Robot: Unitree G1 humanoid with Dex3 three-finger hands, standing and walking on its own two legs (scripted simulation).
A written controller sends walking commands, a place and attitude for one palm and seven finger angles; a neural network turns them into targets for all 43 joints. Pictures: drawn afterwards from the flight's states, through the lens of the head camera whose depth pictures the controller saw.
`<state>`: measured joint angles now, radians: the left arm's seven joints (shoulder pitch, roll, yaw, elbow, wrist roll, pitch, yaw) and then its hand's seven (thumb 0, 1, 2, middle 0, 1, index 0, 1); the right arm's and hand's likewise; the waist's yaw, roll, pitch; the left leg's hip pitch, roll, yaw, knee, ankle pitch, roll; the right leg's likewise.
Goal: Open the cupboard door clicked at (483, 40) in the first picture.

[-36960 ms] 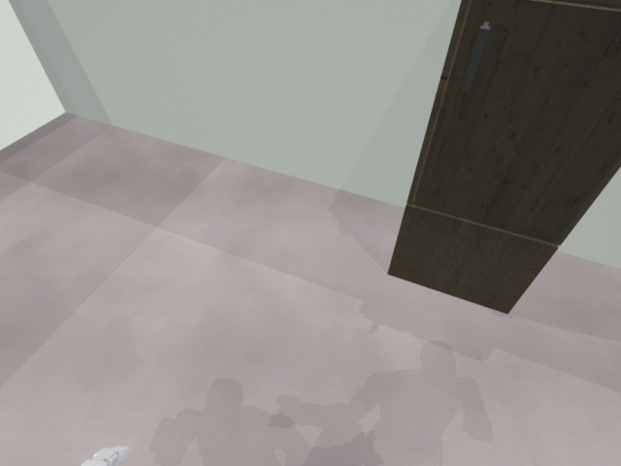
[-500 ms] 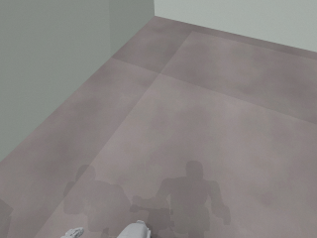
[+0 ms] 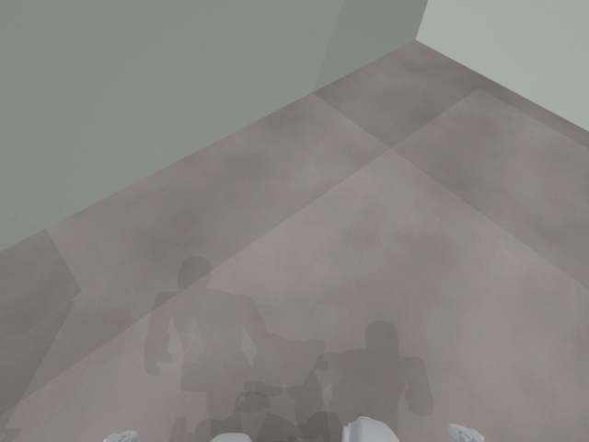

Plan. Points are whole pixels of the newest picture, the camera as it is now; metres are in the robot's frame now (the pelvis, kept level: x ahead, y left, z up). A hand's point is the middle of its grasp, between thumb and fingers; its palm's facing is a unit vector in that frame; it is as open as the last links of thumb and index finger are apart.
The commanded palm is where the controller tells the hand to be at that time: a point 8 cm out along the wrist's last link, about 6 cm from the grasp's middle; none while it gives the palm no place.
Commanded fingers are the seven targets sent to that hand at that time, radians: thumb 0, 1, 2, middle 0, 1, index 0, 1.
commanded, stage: turn to face it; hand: left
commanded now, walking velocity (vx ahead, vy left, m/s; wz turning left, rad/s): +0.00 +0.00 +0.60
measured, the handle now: out of the picture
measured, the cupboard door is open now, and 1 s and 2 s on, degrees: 39 39 39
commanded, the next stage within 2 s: none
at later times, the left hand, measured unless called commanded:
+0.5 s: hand out of the picture +0.01 +0.17 -0.17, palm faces +0.34 -0.92 -0.20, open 7.3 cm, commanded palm none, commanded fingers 0.00 0.90 0.90 -0.20 -0.30 -0.20 -0.30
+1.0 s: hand out of the picture +0.00 +0.16 -0.14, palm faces +0.57 -0.77 -0.29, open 7.4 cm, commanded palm none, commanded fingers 0.00 0.90 0.90 -0.20 -0.30 -0.20 -0.30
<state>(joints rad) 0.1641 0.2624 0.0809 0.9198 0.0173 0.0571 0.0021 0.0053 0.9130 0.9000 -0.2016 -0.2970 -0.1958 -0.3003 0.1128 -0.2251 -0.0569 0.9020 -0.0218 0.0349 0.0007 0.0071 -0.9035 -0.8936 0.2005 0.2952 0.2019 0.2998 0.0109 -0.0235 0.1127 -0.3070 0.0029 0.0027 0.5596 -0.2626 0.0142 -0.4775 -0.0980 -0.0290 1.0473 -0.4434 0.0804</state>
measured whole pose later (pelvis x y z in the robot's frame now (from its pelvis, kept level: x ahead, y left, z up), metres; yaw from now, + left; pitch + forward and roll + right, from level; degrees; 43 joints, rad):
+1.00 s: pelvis +0.03 -0.06 +0.00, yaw +36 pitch +0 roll +1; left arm 0.17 0.19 0.05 0.88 0.02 0.01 0.02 0.00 0.91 0.90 -0.20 -0.30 -0.20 -0.30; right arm 0.17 -0.26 -0.10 0.95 -0.02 0.08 0.01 0.01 -0.90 -0.89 0.20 0.30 0.20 0.30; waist -0.02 0.04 0.10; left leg -0.51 -0.03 -0.03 1.09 -0.45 -0.04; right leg -0.25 -0.08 -0.11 0.56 -0.31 0.00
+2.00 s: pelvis +0.04 -0.05 +0.00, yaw +71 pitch +0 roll +1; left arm 0.22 0.19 0.05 0.91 0.03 0.00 0.01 0.00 0.91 0.90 -0.21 -0.30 -0.20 -0.30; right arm 0.13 -0.24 -0.08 0.96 -0.01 0.07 0.02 0.01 -0.91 -0.89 0.20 0.29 0.20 0.30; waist 0.00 -0.03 0.12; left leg -0.38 0.02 0.06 0.78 -0.44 -0.05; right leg -0.19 -0.14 -0.19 0.55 -0.34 0.03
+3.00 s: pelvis -0.05 +0.12 +0.00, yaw +82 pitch +0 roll +0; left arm 0.27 0.19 0.07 1.08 0.03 0.00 -0.01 0.01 0.91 0.90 -0.20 -0.30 -0.19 -0.30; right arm 0.22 -0.15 -0.05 1.01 -0.02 -0.07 -0.02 0.00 -0.94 -0.89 0.20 0.30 0.20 0.30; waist 0.02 -0.04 0.07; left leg -0.25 0.00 0.18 0.48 -0.22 0.07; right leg -0.50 -0.12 -0.07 1.19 -0.33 0.00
